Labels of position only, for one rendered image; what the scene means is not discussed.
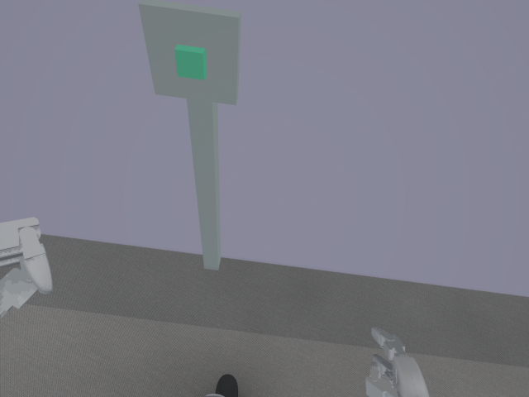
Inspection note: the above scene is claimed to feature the right robot hand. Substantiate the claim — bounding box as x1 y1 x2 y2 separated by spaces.
365 326 429 397

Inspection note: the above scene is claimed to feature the left robot hand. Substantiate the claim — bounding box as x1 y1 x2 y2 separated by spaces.
0 218 53 320

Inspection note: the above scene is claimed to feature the panel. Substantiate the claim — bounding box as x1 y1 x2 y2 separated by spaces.
138 0 241 270

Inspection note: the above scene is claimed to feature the button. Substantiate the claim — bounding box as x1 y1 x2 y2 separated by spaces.
174 45 207 80

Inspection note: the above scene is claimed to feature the robot left foot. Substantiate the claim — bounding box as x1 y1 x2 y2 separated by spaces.
216 374 238 397

